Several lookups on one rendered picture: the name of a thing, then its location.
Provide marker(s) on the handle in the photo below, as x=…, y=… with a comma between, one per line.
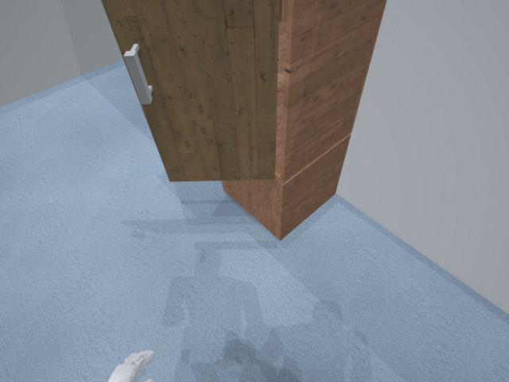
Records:
x=133, y=63

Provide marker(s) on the cupboard door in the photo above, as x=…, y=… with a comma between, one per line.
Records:
x=213, y=66

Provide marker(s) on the robot left hand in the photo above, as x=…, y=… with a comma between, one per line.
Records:
x=133, y=364

